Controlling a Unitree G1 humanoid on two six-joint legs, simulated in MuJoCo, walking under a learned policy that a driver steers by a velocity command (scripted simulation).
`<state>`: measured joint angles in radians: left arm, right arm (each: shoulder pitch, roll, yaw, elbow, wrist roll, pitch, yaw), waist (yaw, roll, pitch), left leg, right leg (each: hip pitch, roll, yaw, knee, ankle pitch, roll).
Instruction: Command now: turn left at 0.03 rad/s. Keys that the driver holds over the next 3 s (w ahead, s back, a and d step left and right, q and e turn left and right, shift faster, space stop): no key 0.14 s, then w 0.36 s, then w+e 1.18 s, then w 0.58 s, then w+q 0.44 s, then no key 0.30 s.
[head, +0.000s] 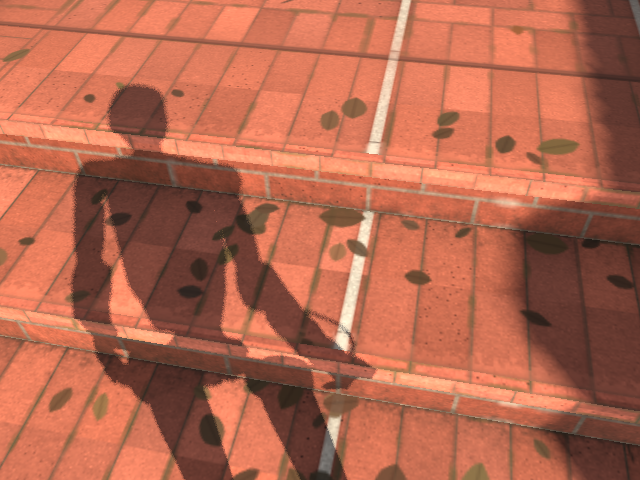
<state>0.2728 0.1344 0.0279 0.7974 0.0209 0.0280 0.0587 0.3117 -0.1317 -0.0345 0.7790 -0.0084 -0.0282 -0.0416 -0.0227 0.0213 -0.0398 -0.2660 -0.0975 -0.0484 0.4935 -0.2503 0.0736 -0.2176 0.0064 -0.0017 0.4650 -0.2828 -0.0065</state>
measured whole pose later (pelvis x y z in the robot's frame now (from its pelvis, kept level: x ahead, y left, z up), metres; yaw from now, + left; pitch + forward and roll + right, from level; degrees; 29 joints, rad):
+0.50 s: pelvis +0.08 +0.00 +0.00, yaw +1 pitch +4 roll -2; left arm 0.57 0.17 0.06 1.03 0.04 -0.08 0.03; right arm 0.26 -0.19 -0.08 0.82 -0.04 -0.02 0.00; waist 0.03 0.01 -0.09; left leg -0.87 0.06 0.00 1.71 -0.47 0.05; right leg -0.05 0.05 -0.02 0.30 -0.33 -0.08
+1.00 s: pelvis +0.37 +0.16 +0.14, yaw -11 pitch +1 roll +1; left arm 0.10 0.19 0.07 0.69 0.03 -0.04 0.00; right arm 0.36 -0.16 -0.05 0.97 -0.04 -0.10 0.01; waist 0.01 -0.04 -0.02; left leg -0.35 0.10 0.28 0.74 -0.41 0.04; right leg -0.94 0.02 0.01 1.63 -0.01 -0.09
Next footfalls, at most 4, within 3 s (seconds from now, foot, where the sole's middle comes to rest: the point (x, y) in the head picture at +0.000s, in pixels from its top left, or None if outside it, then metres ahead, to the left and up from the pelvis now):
0.70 left None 0.42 0.25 -0.61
1.32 right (327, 296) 0.77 0.01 -0.45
1.88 left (347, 104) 1.17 -0.05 -0.29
2.38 right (477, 76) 1.27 -0.35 -0.29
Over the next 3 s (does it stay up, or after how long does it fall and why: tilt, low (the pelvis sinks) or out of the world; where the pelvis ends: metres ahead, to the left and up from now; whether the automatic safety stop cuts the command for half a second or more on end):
stays up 1.50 -0.33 0.47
